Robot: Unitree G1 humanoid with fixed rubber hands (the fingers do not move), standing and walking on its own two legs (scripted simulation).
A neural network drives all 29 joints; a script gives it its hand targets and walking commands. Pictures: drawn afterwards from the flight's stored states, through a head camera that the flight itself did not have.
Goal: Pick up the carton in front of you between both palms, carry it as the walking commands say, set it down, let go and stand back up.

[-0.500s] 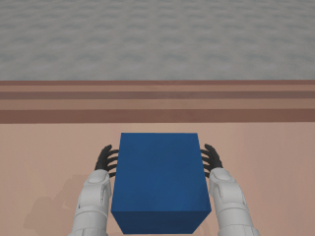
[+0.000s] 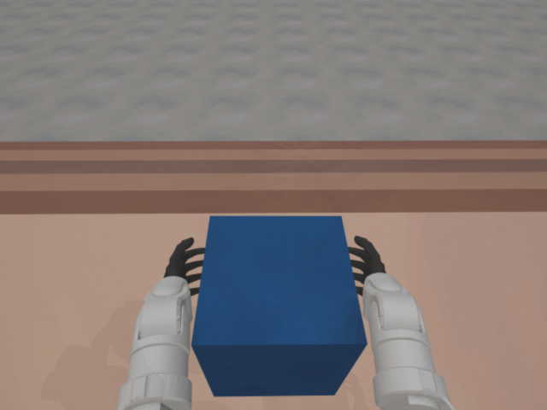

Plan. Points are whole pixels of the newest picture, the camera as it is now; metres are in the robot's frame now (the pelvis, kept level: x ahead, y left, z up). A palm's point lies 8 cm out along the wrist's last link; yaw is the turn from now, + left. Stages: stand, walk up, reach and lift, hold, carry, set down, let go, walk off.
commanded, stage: reach and lift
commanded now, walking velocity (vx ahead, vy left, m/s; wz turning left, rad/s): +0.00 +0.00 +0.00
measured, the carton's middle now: (275, 309) +0.30 +0.00 -0.04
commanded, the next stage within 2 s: hold in 0.52 s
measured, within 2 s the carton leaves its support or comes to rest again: neither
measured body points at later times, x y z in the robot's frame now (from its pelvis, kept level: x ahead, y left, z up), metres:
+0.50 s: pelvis +0.02 +0.00 +0.01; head -0.02 +0.00 +0.45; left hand +0.32 +0.15 +0.04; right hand +0.32 -0.15 +0.03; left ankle +0.02 +0.13 -0.74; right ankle +0.03 -0.13 -0.74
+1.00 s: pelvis +0.01 +0.00 +0.00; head -0.04 +0.00 +0.45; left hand +0.31 +0.15 +0.05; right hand +0.31 -0.15 +0.05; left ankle +0.02 +0.13 -0.74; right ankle +0.03 -0.12 -0.74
